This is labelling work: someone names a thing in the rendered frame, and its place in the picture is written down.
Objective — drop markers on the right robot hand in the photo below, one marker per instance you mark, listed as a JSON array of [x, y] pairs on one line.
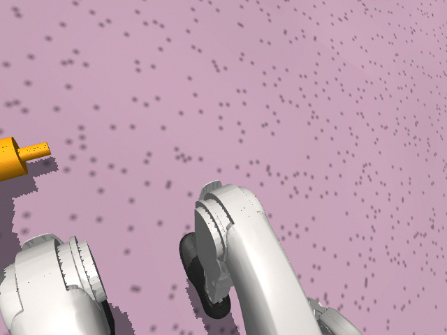
[[332, 322]]

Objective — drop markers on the right robot foot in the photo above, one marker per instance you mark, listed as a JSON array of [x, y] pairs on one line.
[[195, 273]]

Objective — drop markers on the bottle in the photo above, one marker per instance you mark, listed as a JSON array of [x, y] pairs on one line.
[[12, 158]]

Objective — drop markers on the left robot foot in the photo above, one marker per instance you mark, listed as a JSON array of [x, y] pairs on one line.
[[109, 317]]

